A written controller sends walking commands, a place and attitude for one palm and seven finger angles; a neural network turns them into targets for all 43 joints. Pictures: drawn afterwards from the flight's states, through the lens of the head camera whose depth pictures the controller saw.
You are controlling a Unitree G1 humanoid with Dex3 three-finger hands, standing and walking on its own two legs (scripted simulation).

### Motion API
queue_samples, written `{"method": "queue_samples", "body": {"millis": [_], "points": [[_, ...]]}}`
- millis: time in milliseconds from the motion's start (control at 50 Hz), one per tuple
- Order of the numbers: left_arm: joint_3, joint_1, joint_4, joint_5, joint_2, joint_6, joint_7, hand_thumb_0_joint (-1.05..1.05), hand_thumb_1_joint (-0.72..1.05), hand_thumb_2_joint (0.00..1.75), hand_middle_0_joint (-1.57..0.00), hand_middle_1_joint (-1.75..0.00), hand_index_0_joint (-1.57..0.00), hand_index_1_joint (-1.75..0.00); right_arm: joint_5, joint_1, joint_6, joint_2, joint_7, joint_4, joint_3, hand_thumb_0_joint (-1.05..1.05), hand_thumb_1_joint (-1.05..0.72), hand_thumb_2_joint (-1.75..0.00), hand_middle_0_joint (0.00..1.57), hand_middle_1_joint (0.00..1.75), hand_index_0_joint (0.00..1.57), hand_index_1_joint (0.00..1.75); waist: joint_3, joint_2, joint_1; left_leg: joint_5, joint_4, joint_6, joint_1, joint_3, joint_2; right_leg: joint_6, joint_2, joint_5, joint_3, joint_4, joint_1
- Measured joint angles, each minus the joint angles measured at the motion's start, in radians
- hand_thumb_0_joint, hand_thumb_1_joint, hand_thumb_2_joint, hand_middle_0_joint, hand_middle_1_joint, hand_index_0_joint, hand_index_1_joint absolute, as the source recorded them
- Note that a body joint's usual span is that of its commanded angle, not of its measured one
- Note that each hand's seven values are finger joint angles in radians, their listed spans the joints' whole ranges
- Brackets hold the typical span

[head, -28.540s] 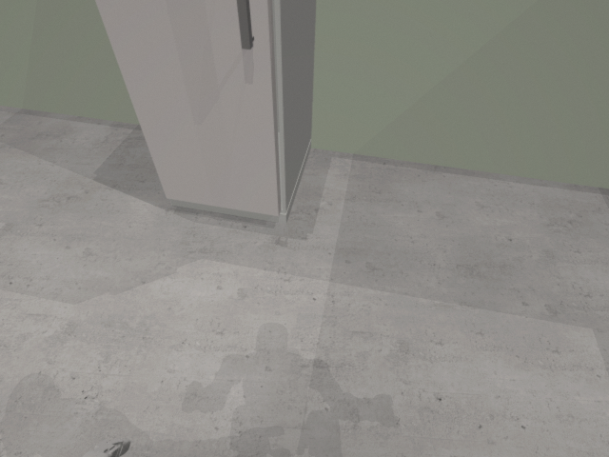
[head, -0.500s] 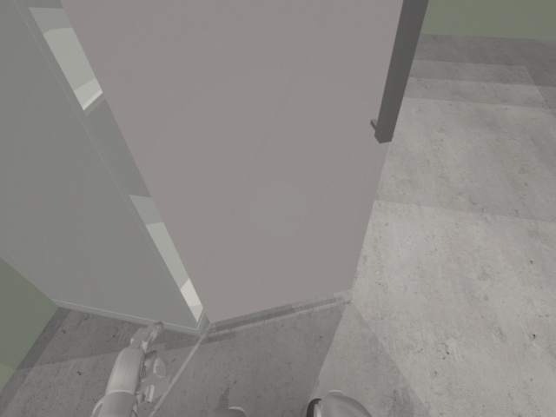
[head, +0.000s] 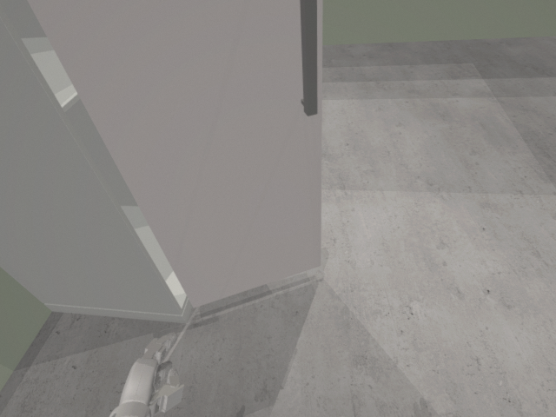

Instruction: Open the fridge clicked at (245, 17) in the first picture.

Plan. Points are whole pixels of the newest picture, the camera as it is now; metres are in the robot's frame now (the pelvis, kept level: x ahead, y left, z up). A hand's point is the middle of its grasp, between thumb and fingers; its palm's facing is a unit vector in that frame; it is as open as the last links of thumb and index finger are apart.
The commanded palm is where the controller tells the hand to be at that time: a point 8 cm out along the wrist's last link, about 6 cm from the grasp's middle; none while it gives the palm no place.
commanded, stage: stop stepping back and stand still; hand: right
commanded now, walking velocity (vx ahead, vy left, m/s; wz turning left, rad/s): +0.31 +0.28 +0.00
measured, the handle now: (304, 0) +0.77 -0.08 +0.30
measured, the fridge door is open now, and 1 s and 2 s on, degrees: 64 64 64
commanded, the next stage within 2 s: let the arm hang, fingers relaxed in 0.86 s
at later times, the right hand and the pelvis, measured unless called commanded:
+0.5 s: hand out of the picture +0.11 -0.30 +0.18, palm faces +0.34 +0.88 -0.34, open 7.4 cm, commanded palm +0.04 -0.34 +0.20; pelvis -0.15 -0.06 +0.01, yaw +8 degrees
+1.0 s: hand out of the picture +0.07 -0.30 +0.15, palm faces +0.29 +0.83 -0.47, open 7.4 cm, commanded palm none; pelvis -0.17 -0.06 +0.00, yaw +6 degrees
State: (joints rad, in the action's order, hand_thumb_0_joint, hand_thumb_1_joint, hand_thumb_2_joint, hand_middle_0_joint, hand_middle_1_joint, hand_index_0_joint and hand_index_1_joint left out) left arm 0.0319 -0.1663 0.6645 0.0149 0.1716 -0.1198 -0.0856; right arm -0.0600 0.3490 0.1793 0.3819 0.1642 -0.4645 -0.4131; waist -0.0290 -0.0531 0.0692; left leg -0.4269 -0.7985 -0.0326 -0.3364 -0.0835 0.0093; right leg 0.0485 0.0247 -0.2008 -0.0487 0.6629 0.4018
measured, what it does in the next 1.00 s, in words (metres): walks backwards: left foot, then right foot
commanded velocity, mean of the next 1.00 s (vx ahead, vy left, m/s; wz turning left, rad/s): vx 0.21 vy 0.07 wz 0.00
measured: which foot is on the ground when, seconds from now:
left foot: up 0.00-0.20, down 0.22-1.00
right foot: down 0.00-0.18, up 0.20-0.36, down 0.38-0.58, up 0.60-0.82, down 0.84-1.00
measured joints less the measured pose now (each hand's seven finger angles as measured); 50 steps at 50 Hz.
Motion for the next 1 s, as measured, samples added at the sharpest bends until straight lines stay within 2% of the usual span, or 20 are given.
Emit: {"method": "queue_samples", "body": {"millis": [80,160,200,220,240,260,300,380,420,480,560,600,640,680,740,800,840,920,960,1000], "points": [[0.007,0.019,-0.026,0.004,-0.035,-0.016,0.035,0.01,0.90,0.90,-0.20,-0.30,-0.21,-0.30,0.001,0.031,-0.051,-0.004,0.000,-0.001,0.012,0.02,-0.89,-0.90,0.20,0.30,0.20,0.30,-0.021,0.007,-0.034,0.000,-0.139,0.021,-0.032,0.064,0.048,-0.018,0.025,0.068,-0.034,-0.160,-0.058],[0.012,-0.015,-0.072,0.011,-0.043,0.004,0.043,0.01,0.90,0.90,-0.20,-0.30,-0.21,-0.30,-0.008,0.141,-0.086,0.012,-0.005,-0.095,0.073,0.02,-0.89,-0.90,0.20,0.30,0.20,0.30,0.009,0.024,-0.054,-0.057,0.037,0.068,0.082,0.188,0.088,-0.076,0.043,0.003,-0.065,-0.295,-0.088],[0.007,-0.029,-0.099,0.011,-0.045,0.021,0.034,0.01,0.90,0.90,-0.21,-0.30,-0.21,-0.30,-0.010,0.181,-0.096,0.073,-0.006,-0.142,0.064,0.02,-0.89,-0.89,0.21,0.30,0.20,0.30,0.034,-0.009,-0.060,-0.088,0.226,0.142,0.167,0.192,0.081,-0.103,0.022,-0.147,-0.099,-0.161,0.001],[0.008,-0.030,-0.113,0.005,-0.041,0.025,0.031,0.01,0.90,0.90,-0.21,-0.30,-0.21,-0.30,-0.010,0.193,-0.097,0.112,-0.006,-0.176,0.038,0.02,-0.89,-0.89,0.21,0.30,0.21,0.30,0.050,-0.058,-0.044,-0.081,0.316,0.199,0.179,0.130,0.047,-0.105,-0.008,-0.190,-0.107,0.030,0.091],[0.004,-0.012,-0.101,0.004,-0.022,0.028,0.026,0.01,0.90,0.90,-0.21,-0.30,-0.21,-0.30,-0.012,0.183,-0.087,0.116,-0.007,-0.189,0.024,0.02,-0.89,-0.89,0.21,0.30,0.21,0.30,0.045,-0.054,-0.020,0.059,0.315,0.205,0.137,0.114,0.039,-0.103,0.000,-0.199,-0.079,0.218,0.159],[0.000,0.007,-0.073,0.009,-0.008,0.037,0.023,0.01,0.90,0.90,-0.21,-0.30,-0.21,-0.30,-0.010,0.166,-0.068,0.114,-0.006,-0.177,0.013,0.02,-0.89,-0.89,0.21,0.30,0.21,0.30,0.036,-0.038,-0.011,0.139,0.276,0.170,0.104,0.111,0.042,-0.102,0.017,-0.192,-0.045,0.337,0.186],[-0.017,0.000,-0.020,0.005,0.000,0.060,0.019,0.01,0.90,0.90,-0.20,-0.30,-0.21,-0.30,-0.009,0.114,-0.052,0.111,-0.006,-0.117,0.008,0.01,-0.89,-0.89,0.21,0.30,0.21,0.30,0.050,-0.028,-0.020,0.139,0.236,0.120,0.083,0.126,0.032,-0.089,0.036,-0.199,-0.017,0.373,0.155],[-0.020,-0.068,-0.014,-0.005,0.046,0.060,-0.005,0.01,0.90,0.90,-0.20,-0.30,-0.21,-0.30,-0.013,0.053,-0.062,0.049,0.016,-0.015,-0.004,0.01,-0.89,-0.89,0.21,0.30,0.21,0.30,0.095,-0.002,-0.042,-0.004,0.126,0.101,0.017,0.136,0.004,-0.032,0.065,-0.307,-0.007,0.027,-0.081],[-0.032,-0.062,-0.018,0.000,0.050,0.044,-0.014,0.01,0.90,0.90,-0.20,-0.30,-0.21,-0.30,-0.008,0.033,-0.051,0.042,0.016,0.012,-0.021,0.01,-0.89,-0.89,0.21,0.30,0.21,0.30,0.057,-0.001,-0.068,-0.036,-0.072,0.072,-0.065,0.108,-0.002,-0.039,0.057,-0.122,-0.006,-0.006,-0.074],[-0.033,-0.076,-0.003,-0.002,0.017,0.041,0.010,0.01,0.90,0.90,-0.20,-0.30,-0.21,-0.30,-0.001,0.058,-0.049,0.045,-0.009,0.025,-0.022,0.01,-0.89,-0.90,0.20,0.30,0.20,0.30,0.023,-0.027,-0.086,0.008,-0.250,0.050,-0.115,0.109,0.000,-0.056,0.051,-0.043,-0.030,-0.021,-0.090],[-0.023,-0.128,-0.005,-0.002,-0.003,0.043,0.030,0.01,0.90,0.90,-0.20,-0.30,-0.21,-0.30,0.007,0.150,-0.050,0.041,-0.017,-0.036,0.022,0.02,-0.89,-0.89,0.21,0.30,0.20,0.30,0.021,0.022,-0.109,-0.044,-0.034,0.069,-0.001,0.199,0.025,-0.064,0.087,-0.086,-0.009,-0.059,-0.075],[-0.020,-0.152,-0.029,-0.004,-0.015,0.047,0.034,0.01,0.90,0.90,-0.20,-0.30,-0.21,-0.30,0.011,0.205,-0.044,0.091,-0.014,-0.094,0.005,0.02,-0.89,-0.89,0.21,0.30,0.21,0.30,0.035,-0.001,-0.104,-0.113,0.165,0.127,0.066,0.160,0.020,-0.060,0.066,-0.229,-0.010,0.070,0.017],[-0.022,-0.126,-0.006,-0.002,-0.006,0.041,0.029,0.01,0.90,0.90,-0.20,-0.30,-0.21,-0.30,0.011,0.202,-0.025,0.103,-0.014,-0.123,-0.014,0.02,-0.89,-0.89,0.21,0.30,0.21,0.30,-0.003,0.006,-0.079,0.115,0.174,0.144,0.034,0.160,0.017,-0.065,0.057,-0.240,0.017,0.291,0.103],[-0.032,-0.111,0.032,0.001,0.002,0.040,0.024,0.01,0.90,0.90,-0.20,-0.30,-0.21,-0.30,0.013,0.186,-0.007,0.100,-0.010,-0.108,-0.025,0.02,-0.89,-0.89,0.21,0.30,0.21,0.30,-0.012,0.020,-0.070,0.158,0.171,0.132,0.034,0.165,0.016,-0.065,0.051,-0.232,0.021,0.378,0.129],[-0.037,-0.112,0.055,-0.003,0.012,0.040,0.012,0.01,0.90,0.90,-0.20,-0.30,-0.21,-0.30,0.009,0.169,0.000,0.072,0.000,-0.047,-0.038,0.01,-0.89,-0.89,0.22,0.30,0.21,0.30,0.017,0.020,-0.065,0.146,0.195,0.114,0.040,0.160,-0.002,-0.058,0.043,-0.223,-0.023,0.309,0.086],[-0.036,-0.115,0.045,-0.004,0.033,0.023,-0.003,0.01,0.90,0.90,-0.20,-0.30,-0.21,-0.30,0.008,0.143,-0.006,0.034,0.013,0.015,-0.031,0.01,-0.89,-0.89,0.21,0.30,0.21,0.30,0.037,0.022,-0.067,0.122,0.186,0.101,0.040,0.160,-0.022,-0.040,0.028,-0.225,-0.061,0.104,-0.041],[-0.036,-0.108,0.023,-0.001,0.055,0.005,-0.010,0.01,0.90,0.90,-0.20,-0.30,-0.21,-0.30,0.006,0.124,-0.008,0.014,0.016,0.032,-0.021,0.01,-0.89,-0.89,0.21,0.30,0.21,0.30,0.040,0.043,-0.077,0.059,0.123,0.085,0.011,0.166,-0.015,-0.010,0.026,-0.217,-0.038,-0.040,-0.108],[-0.036,-0.058,0.013,0.000,0.032,0.002,-0.001,0.01,0.90,0.90,-0.20,-0.30,-0.21,-0.30,0.016,0.095,-0.017,0.012,0.002,0.061,-0.009,0.01,-0.89,-0.89,0.21,0.30,0.21,0.30,0.003,0.018,-0.088,-0.023,-0.097,0.046,-0.049,0.130,-0.008,-0.025,0.012,-0.068,-0.040,-0.031,-0.107],[-0.030,-0.055,0.005,-0.001,0.022,-0.002,0.010,0.01,0.90,0.90,-0.20,-0.30,-0.21,-0.30,0.018,0.120,-0.023,0.010,-0.003,0.044,0.007,0.02,-0.89,-0.89,0.21,0.30,0.21,0.30,0.005,0.031,-0.096,-0.028,-0.030,0.041,-0.016,0.145,-0.005,-0.037,0.015,-0.064,-0.024,-0.051,-0.112],[-0.042,-0.057,0.032,0.001,0.026,-0.012,0.051,0.01,0.90,0.90,-0.20,-0.30,-0.21,-0.30,0.060,0.098,-0.010,0.034,-0.041,0.148,0.071,0.01,-0.89,-0.89,0.21,0.30,0.20,0.30,0.047,0.038,-0.080,0.094,0.132,0.054,0.023,0.152,-0.033,-0.047,0.009,-0.115,-0.026,-0.007,-0.062]]}}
